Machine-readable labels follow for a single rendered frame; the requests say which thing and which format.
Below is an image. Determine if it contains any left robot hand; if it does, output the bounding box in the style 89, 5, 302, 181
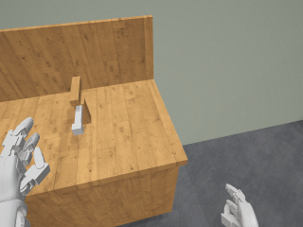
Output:
0, 117, 51, 202

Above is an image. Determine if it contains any tap lever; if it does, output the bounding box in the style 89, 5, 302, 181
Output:
71, 105, 84, 135

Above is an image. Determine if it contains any robot left forearm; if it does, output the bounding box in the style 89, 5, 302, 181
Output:
0, 199, 31, 227

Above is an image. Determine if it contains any right robot hand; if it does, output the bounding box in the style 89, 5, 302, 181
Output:
221, 183, 258, 227

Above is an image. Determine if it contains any counter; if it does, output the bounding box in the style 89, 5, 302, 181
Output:
0, 15, 187, 227

